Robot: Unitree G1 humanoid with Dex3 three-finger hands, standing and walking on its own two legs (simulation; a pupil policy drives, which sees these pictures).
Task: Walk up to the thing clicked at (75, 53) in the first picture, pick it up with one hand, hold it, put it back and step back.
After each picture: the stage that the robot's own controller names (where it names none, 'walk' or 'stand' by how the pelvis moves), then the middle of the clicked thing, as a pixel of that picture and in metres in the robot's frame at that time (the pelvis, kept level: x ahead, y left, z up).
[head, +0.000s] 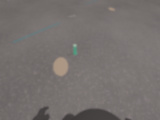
stand; (75, 49) +1.33 +0.28 -0.66
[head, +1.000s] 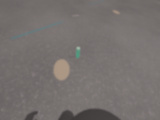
walk; (77, 52) +1.22 +0.14 -0.64
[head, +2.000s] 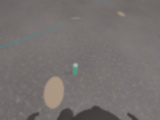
walk; (75, 69) +0.78 +0.15 -0.64
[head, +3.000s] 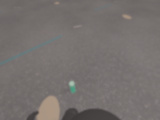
walk; (72, 87) +0.51 +0.21 -0.62
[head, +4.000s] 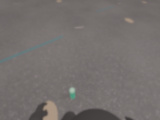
stand; (72, 93) +0.43 +0.17 -0.65
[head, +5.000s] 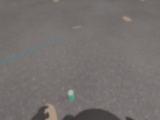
stand; (71, 95) +0.39 +0.18 -0.66
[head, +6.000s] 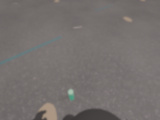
stand; (71, 95) +0.40 +0.18 -0.66
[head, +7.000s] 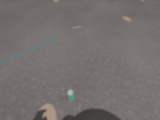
stand; (70, 95) +0.39 +0.19 -0.66
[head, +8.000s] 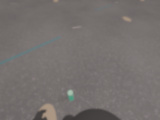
stand; (70, 95) +0.39 +0.19 -0.66
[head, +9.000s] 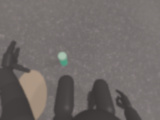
go down; (63, 59) +0.46 +0.21 -0.34
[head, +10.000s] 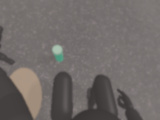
go down; (58, 54) +0.47 +0.23 -0.27
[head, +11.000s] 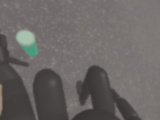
close in; (29, 46) +0.45 +0.29 -0.16
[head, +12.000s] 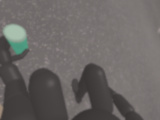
close; (19, 44) +0.45 +0.30 -0.16
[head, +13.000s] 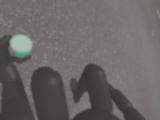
lift; (22, 49) +0.41 +0.29 -0.16
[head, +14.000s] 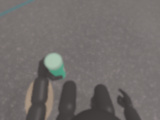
lift; (57, 69) +0.32 +0.19 +0.03
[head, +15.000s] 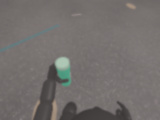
hold; (64, 74) +0.31 +0.16 +0.04
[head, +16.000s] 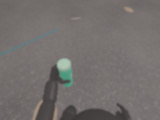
hold; (66, 74) +0.31 +0.15 +0.03
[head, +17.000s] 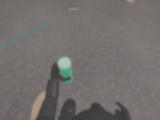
crouch; (66, 72) +0.33 +0.15 +0.00
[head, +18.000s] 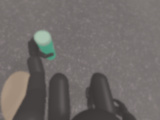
lower; (47, 48) +0.46 +0.23 -0.05
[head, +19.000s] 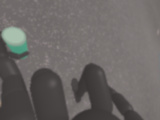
lower; (18, 46) +0.43 +0.30 -0.16
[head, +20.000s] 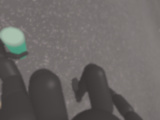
lower; (17, 46) +0.43 +0.30 -0.16
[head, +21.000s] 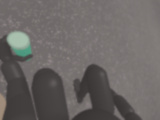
lower; (23, 49) +0.41 +0.29 -0.16
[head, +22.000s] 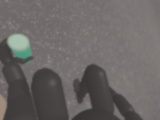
lower; (23, 52) +0.41 +0.29 -0.16
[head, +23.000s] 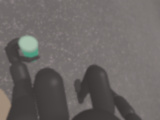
open; (30, 51) +0.41 +0.27 -0.16
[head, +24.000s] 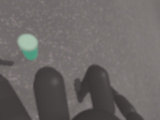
rise; (30, 50) +0.41 +0.27 -0.16
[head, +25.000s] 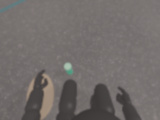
walk; (69, 69) +0.43 +0.19 -0.40
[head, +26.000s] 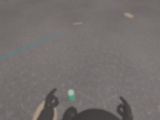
stand; (71, 95) +0.37 +0.16 -0.60
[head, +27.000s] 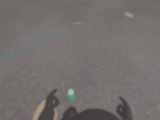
stand; (71, 95) +0.37 +0.17 -0.60
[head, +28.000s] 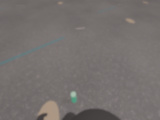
stand; (73, 97) +0.38 +0.16 -0.65
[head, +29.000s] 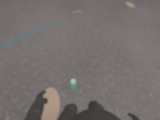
walk; (73, 84) +0.44 +0.12 -0.63
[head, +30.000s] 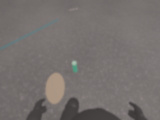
walk; (74, 67) +0.71 +0.21 -0.62
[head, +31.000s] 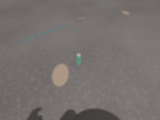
stand; (78, 59) +1.04 +0.18 -0.63
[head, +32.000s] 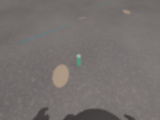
stand; (78, 60) +1.03 +0.18 -0.66
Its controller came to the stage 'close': yes
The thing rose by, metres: 0.68
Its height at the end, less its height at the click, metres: +0.00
